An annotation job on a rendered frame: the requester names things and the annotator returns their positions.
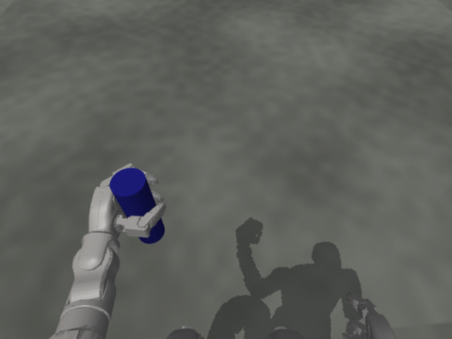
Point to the can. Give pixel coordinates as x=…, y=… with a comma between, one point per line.
x=131, y=189

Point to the left robot arm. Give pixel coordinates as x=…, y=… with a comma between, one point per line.
x=89, y=306

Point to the right robot hand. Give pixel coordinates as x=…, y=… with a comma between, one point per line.
x=377, y=326

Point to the left robot hand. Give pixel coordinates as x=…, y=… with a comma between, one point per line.
x=106, y=215

